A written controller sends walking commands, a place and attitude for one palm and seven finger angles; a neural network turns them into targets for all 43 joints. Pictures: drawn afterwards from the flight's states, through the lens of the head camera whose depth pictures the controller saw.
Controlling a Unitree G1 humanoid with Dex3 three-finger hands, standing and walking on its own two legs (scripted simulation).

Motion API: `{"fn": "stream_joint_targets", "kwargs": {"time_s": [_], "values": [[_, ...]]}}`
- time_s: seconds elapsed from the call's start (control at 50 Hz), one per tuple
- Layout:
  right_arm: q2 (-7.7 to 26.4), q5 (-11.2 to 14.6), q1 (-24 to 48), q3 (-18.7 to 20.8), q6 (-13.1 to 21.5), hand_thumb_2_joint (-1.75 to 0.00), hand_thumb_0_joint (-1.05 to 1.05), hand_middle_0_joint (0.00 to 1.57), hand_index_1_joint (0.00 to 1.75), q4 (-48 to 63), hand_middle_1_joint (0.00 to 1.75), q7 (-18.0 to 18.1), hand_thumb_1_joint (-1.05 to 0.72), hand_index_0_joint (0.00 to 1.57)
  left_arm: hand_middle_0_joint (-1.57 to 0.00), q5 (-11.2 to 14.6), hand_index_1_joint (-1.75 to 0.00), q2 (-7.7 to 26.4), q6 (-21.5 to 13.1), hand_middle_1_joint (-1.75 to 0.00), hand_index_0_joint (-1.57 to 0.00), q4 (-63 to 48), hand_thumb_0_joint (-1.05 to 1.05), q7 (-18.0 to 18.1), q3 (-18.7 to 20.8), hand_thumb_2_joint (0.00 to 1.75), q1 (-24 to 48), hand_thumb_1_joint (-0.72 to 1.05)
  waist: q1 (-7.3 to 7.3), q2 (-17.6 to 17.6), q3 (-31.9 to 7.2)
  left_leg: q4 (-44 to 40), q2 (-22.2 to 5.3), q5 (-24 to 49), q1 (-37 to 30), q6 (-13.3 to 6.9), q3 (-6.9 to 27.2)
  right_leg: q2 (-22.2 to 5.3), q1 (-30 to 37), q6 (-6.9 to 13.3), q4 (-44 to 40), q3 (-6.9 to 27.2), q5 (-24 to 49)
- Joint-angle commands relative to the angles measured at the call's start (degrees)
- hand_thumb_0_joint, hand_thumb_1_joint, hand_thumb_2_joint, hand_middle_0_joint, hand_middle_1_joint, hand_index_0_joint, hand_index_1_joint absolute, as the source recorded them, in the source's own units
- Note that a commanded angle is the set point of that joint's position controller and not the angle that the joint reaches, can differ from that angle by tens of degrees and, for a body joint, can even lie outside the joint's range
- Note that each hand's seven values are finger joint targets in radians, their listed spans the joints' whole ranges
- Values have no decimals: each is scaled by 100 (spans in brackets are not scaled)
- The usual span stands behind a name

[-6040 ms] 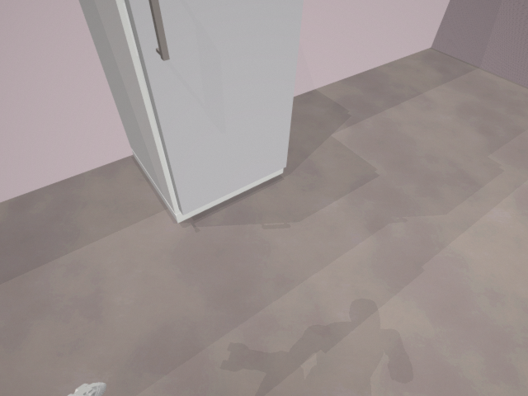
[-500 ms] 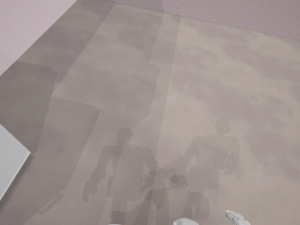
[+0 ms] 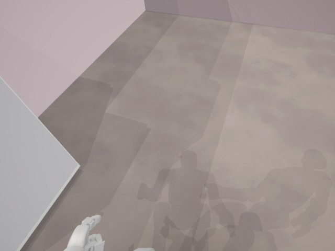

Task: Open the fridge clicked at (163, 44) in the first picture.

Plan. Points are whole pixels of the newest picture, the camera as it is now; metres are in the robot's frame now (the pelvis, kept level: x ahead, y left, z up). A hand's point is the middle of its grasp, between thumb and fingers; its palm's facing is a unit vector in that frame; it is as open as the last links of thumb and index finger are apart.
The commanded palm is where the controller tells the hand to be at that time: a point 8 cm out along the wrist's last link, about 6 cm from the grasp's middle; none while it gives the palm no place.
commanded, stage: turn to face it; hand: left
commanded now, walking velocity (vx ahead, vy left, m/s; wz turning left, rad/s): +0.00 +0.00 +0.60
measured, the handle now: out of the picture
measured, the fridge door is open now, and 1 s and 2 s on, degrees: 0 0 0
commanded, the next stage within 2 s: take the last steps up to it in 1.82 s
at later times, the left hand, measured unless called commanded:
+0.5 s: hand out of the picture -0.07 +0.25 -0.19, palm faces +0.37 -0.90 -0.25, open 7.4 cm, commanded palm none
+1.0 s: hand out of the picture +0.04 +0.29 -0.13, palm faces +0.54 -0.80 -0.25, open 7.4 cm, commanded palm none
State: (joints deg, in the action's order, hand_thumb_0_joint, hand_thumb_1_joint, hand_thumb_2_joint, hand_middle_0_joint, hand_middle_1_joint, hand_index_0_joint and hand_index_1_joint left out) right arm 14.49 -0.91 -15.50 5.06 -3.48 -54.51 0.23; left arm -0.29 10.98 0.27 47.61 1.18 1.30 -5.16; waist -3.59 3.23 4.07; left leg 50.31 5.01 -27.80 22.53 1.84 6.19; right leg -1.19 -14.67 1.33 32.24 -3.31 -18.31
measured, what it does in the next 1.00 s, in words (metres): steps on the spot, turning left: left foot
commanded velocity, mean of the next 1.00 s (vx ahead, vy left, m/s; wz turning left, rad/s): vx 0.00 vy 0.00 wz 0.60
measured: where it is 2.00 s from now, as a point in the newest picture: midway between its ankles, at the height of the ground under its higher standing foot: outside the picture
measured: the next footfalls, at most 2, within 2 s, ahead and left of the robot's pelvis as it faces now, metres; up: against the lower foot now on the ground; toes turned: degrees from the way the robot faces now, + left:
left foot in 0.44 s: +0.01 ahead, +0.14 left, +0.00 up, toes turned +23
right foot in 1.06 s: +0.12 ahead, -0.06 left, +0.00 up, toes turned +39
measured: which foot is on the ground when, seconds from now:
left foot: up 0.00-0.42, down 0.44-1.00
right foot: down 0.00-0.44, up 0.46-1.00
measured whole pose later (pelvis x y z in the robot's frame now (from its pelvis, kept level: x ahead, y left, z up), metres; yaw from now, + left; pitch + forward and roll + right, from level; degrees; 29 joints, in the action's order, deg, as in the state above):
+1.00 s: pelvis +0.01 +0.03 +0.01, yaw +35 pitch +1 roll -1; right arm 12.1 -1.5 -16.3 3.5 -2.5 -54.3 0.2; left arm 0.2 13.5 2.6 48.3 1.1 2.8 -3.8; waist -3.6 0.9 3.7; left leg 27.6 5.7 -11.8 15.5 -2.3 10.5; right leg -0.6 -21.2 -5.4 44.1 1.6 -24.0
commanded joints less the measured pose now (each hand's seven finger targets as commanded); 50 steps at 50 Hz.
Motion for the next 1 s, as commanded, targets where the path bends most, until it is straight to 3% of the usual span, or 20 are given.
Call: {"fn": "stream_joint_targets", "kwargs": {"time_s": [0.0, 0.02, 0.06, 0.18, 0.26, 0.32, 0.36, 0.38, 0.4, 0.42, 0.44, 0.48, 0.52, 0.58, 0.66, 0.72, 0.84, 0.94, 0.98], "values": [[542, -32, 38, 175, 28, -90, 0, 20, 30, 395, 30, -109, -90, 20, -20, -23, -30, 999, -69, -30, -20, -358, 0, 108, 288, 90, -87, 90, 160, -1202, -248, 2176, -597, 375, 1028, 207, -232, -1784, 611, 488, -1316, 806, 2530], [499, -33, 43, 155, 9, -90, 0, 20, 30, 383, 30, -146, -90, 20, -20, -30, -30, 941, -90, -30, -20, -344, 0, 92, 265, 90, -144, 90, 165, -1294, -191, 2194, -597, 568, 1034, 240, -329, -1632, 559, 402, -1326, 558, 2581], [445, -27, 99, 136, -21, -90, 0, 20, 30, 359, 30, -180, -90, 20, -20, -44, -30, 961, -109, -30, -20, -286, 0, 91, 280, 90, -328, 90, 204, -1310, -160, 2111, -661, 795, 1039, 293, -452, -1612, 616, 351, -1358, 265, 2536], [428, -23, 702, 73, -55, -90, 0, 20, 30, 487, 30, -192, -90, 20, -20, -83, -30, 1110, -90, -30, -20, -67, 0, 85, 328, 90, -956, 90, 452, -1340, -197, 1373, -763, 633, 1131, 365, -699, -1777, 1145, 473, -1266, 9, 2939], [352, 10, 1063, -12, 0, -90, 0, 20, 30, 606, 30, -211, -90, 20, -20, -130, -30, 1264, -46, -30, -20, 19, 0, 83, 388, 90, -1042, 90, 527, -1430, -261, 271, -823, 439, 700, 286, -976, -1937, 1136, 548, -1074, -233, 3048], [310, 28, 1193, -77, 81, -90, 0, 20, 30, 694, 30, -212, -90, 20, -20, -145, -30, 1390, -2, -30, -20, 85, 0, 70, 435, 90, -1203, 90, 644, -1566, -455, -650, -695, 365, 203, 132, -1243, -2004, 1245, 505, -710, -335, 3499], [399, 23, 893, -60, 144, -90, 0, 20, 30, 678, 30, -192, -90, 20, -20, -125, -30, 1449, 12, -30, -20, 137, 0, 54, 474, 90, -1161, 90, 492, -1408, -697, -1586, -624, 850, -435, 42, -1365, -2016, 1179, 316, -195, -589, 3470], [571, -1, 554, -15, 184, -90, 0, 20, 30, 604, 30, -186, -90, 20, -20, -78, -30, 1449, 23, -30, -20, 131, 0, 35, 480, 90, -1122, 90, 264, -1071, -911, -2327, -595, 1543, -1181, -38, -1294, -1906, 849, 102, 499, -763, 3250], [1093, -32, 37, 117, 248, -90, 0, 20, 30, 513, 30, -164, -90, 20, -20, -27, -30, 1276, 35, -30, -20, 39, 0, 3, 460, 90, -1103, 90, -44, 83, -1302, -2748, -1338, 2899, -2409, -386, -274, -1495, -255, -252, 1762, -954, 1931], [1731, 5, -349, 265, 273, -90, 0, 20, 30, 464, 30, -116, -90, 20, -20, 4, -30, 868, 44, -30, -20, -234, 0, -39, 329, 90, -881, 90, -213, 1681, -1392, -2819, -2829, 5678, -2982, -1174, 1700, -634, -1834, -682, 3016, -714, -1996], [1731, 64, -548, 243, 212, -90, 0, 20, 30, 327, 30, -88, -90, 20, -20, -52, -30, 1012, 136, -30, -20, -321, 0, 12, 314, 90, -567, 90, -236, 958, -1336, -2697, -2990, 5828, -2748, -1442, 1368, -702, -1864, -602, 3419, -66, -2074], [1369, 12, -5, 161, 251, -90, 0, 20, 30, 444, 30, 34, -90, 20, -20, -63, -30, 961, 175, -30, -20, -170, 0, 32, 372, 90, -441, 90, -77, 952, -908, -2789, -2466, 5146, -2307, -1276, 1106, -762, -2098, -643, 3695, 169, -1415], [1097, 6, 543, 52, 270, -90, 0, 20, 30, 619, 30, 46, -90, 20, -20, -65, -30, 1029, 174, -30, -20, 6, 0, -24, 403, 90, -610, 90, 208, 690, -605, -2904, -1957, 4722, -1807, -1051, 606, -701, -1875, -679, 3752, 265, -663], [1044, 22, 584, 40, 323, -90, 0, 20, 30, 661, 30, 31, -90, 20, -20, -78, -30, 998, 176, -30, -20, 116, 0, -52, 406, 90, -840, 90, 334, 381, -720, -3033, -1705, 4377, -1734, -933, 436, -606, -1711, -756, 3622, 257, -179], [1006, 28, 327, 55, 322, -90, 0, 20, 30, 594, 30, 22, -90, 20, -20, -80, -30, 1006, 185, -30, -20, 16, 0, -17, 416, 90, -583, 90, 271, 472, -562, -3187, -1625, 4006, -1612, -903, 761, -541, -1732, -828, 3393, 370, 8], [993, 7, 163, 89, 311, -90, 0, 20, 30, 554, 30, 27, -90, 20, -20, -66, -30, 993, 177, -30, -20, -114, 0, 6, 404, 90, -286, 90, 194, 402, -523, -3171, -1663, 3795, -1689, -1059, 1165, -485, -1828, -849, 3047, 448, -120], [991, -32, -160, 150, 287, -90, 0, 20, 30, 466, 30, 52, -90, 20, -20, -25, -30, 907, 129, -30, -20, -375, 0, 28, 346, 90, 307, 90, 35, 506, -612, -2929, -1663, 4182, -1842, -1266, 1841, -254, -1679, -794, 2177, 539, -595], [1012, -44, -11, 187, 228, -90, 0, 20, 30, 494, 30, 55, -90, 20, -20, 41, -30, 823, 92, -30, -20, -403, 0, 62, 295, 90, 104, 90, 163, 625, -758, -2698, -1493, 4428, -1286, -1208, 2178, 72, -593, -629, 961, 506, -623], [984, -25, 119, 199, 209, -90, 0, 20, 30, 519, 30, 38, -90, 20, -20, 62, -30, 848, 62, -30, -20, -339, 0, 78, 318, 90, -241, 90, 316, 576, -890, -2531, -1270, 4113, -966, -1012, 2182, 164, 126, -566, 86, 453, -44]]}}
